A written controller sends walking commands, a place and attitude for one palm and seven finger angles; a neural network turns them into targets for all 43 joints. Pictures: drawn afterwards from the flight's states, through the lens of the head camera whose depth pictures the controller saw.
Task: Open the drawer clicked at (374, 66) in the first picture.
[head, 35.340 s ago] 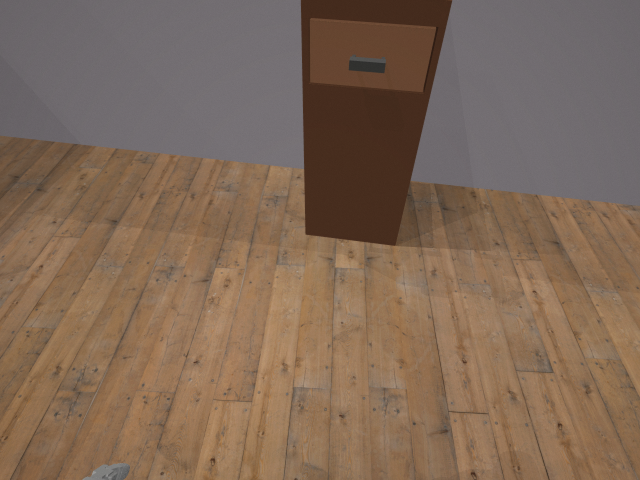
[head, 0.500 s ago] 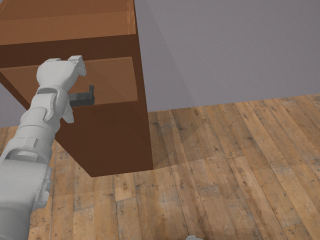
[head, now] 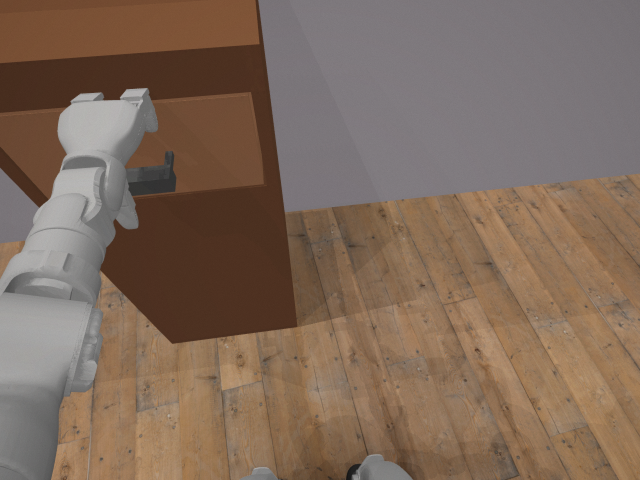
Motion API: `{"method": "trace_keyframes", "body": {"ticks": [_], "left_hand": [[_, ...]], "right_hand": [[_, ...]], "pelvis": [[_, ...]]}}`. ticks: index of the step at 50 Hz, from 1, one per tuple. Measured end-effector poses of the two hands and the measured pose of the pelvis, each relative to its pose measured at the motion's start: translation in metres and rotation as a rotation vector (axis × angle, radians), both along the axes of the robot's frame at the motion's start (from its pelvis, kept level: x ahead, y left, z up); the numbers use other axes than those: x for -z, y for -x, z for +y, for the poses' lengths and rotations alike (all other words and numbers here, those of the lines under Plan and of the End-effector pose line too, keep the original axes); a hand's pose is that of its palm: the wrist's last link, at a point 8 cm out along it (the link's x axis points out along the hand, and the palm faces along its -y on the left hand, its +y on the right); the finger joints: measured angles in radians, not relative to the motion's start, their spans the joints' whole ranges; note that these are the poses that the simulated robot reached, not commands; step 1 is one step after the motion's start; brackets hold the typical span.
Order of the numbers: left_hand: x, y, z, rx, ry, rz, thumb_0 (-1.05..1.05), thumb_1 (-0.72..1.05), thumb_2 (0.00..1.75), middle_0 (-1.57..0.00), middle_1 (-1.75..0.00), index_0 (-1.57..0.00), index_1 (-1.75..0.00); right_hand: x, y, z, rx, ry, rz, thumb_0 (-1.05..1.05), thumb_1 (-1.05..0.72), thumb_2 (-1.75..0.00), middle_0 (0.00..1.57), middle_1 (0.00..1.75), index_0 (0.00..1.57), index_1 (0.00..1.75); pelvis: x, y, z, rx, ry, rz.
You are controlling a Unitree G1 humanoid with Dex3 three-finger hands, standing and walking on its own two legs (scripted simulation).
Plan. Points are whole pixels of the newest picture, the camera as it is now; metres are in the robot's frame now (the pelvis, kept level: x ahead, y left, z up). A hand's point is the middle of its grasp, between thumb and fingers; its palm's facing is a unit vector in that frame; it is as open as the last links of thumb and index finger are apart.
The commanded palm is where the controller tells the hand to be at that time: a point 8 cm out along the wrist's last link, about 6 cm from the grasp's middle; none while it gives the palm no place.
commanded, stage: lower the fingers behind the handle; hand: left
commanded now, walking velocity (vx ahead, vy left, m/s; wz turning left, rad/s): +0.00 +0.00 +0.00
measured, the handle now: (138, 170) +0.54 +0.24 +0.04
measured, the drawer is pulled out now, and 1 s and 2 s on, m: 0.00 0.00 0.00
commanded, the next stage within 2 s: lift the hand off the handle in 0.92 s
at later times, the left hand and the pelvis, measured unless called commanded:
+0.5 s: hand (125, 162) +0.50 +0.23 +0.10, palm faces +0.06 +0.04 -1.00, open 13.6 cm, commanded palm +0.50 +0.26 +0.08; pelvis -0.02 +0.00 -0.02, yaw +0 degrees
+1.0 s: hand (123, 162) +0.50 +0.23 +0.10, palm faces +0.03 +0.04 -1.00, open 13.7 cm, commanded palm +0.49 +0.24 +0.08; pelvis -0.04 +0.01 -0.03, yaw -1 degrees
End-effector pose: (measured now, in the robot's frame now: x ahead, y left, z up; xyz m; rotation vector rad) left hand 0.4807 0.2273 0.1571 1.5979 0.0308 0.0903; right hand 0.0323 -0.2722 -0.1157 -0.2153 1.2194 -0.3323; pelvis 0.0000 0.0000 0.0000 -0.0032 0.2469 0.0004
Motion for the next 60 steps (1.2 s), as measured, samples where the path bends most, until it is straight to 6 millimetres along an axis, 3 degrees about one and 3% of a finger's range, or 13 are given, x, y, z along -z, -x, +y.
{"method": "trace_keyframes", "body": {"ticks": [18, 52, 54, 58, 60], "left_hand": [[0.003, 0.001, -0.001, -0.011, -0.003, -0.011, 0.0, -0.49, 0.3, -0.37, -1.24, -0.32, -1.32], [0.004, 0.002, -0.001, -0.003, -0.013, 0.001, 0.0, -0.49, 0.3, -0.34, -1.26, -0.3, -1.33], [0.008, 0.003, -0.001, -0.019, -0.01, 0.013, 0.0, -0.49, 0.3, -0.34, -1.26, -0.29, -1.33], [0.047, 0.004, 0.005, -0.072, -0.023, 0.144, 0.0, -0.5, 0.3, -0.32, -1.24, -0.3, -1.28], [0.053, 0.003, 0.003, -0.046, -0.035, 0.112, 0.0, -0.49, 0.3, -0.33, -1.29, -0.31, -1.26]], "right_hand": [[0.008, 0.038, 0.0, 0.026, 0.012, 0.029, 0.01, -0.91, -0.9, 0.2, 0.3, 0.21, 0.3], [0.019, 0.054, 0.008, 0.032, 0.038, 0.016, 0.01, -0.9, -0.9, 0.2, 0.3, 0.21, 0.3], [0.02, 0.055, 0.009, 0.033, 0.029, 0.016, 0.01, -0.9, -0.9, 0.2, 0.3, 0.21, 0.3], [0.02, 0.056, 0.01, 0.042, 0.025, 0.021, 0.01, -0.9, -0.9, 0.2, 0.3, 0.21, 0.3], [0.021, 0.057, 0.01, 0.037, 0.029, 0.032, 0.01, -0.9, -0.9, 0.2, 0.3, 0.21, 0.3]], "pelvis": [[0.012, 0.017, 0.002, 0.01, 0.0, 0.029], [0.026, 0.037, 0.009, 0.012, 0.0, 0.056], [0.027, 0.036, 0.009, 0.01, 0.002, 0.058], [0.027, 0.034, 0.01, 0.013, 0.003, 0.068], [0.029, 0.032, 0.01, 0.01, 0.005, 0.075]]}}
